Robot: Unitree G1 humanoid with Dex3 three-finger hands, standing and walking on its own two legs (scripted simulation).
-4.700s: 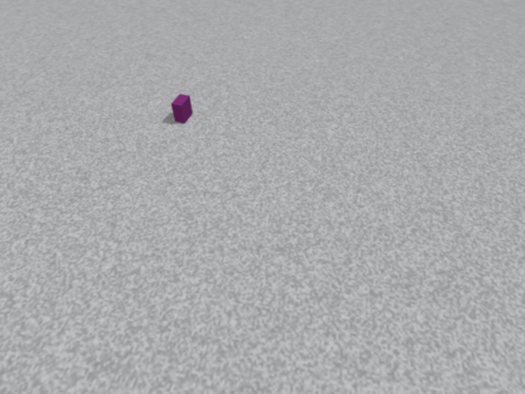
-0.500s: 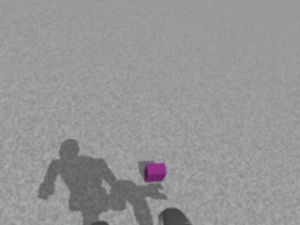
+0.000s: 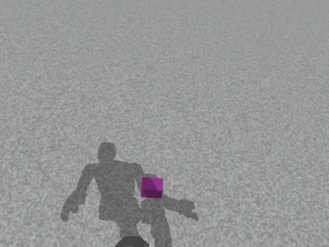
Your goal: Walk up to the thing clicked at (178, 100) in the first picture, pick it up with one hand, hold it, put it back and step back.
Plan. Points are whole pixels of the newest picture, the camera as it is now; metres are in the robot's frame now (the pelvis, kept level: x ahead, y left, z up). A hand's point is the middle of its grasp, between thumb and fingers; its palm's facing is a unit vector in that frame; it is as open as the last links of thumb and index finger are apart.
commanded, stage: walk up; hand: left
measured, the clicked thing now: (152, 188) +0.50 +0.06 -0.68
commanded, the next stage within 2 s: none
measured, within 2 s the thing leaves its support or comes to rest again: neither
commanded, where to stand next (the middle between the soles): +0.12 -0.23 m, yaw +3 degrees
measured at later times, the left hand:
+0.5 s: hand out of the picture +0.11 +0.08 -0.17, palm faces -0.06 -0.91 -0.42, open 7.4 cm
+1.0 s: hand out of the picture +0.04 +0.01 -0.13, palm faces +0.08 -0.88 -0.47, open 7.4 cm
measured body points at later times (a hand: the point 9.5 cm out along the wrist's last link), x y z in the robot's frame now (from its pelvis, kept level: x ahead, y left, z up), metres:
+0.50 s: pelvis +0.00 -0.23 -0.04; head +0.03 -0.20 +0.41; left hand +0.11 +0.13 -0.14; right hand +0.03 -0.63 -0.09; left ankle +0.06 +0.03 -0.70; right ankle +0.04 -0.40 -0.72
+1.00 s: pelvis +0.03 -0.28 +0.00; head +0.08 -0.30 +0.44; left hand +0.04 +0.06 -0.10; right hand +0.17 -0.59 -0.13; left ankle +0.04 -0.12 -0.71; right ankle +0.04 -0.40 -0.71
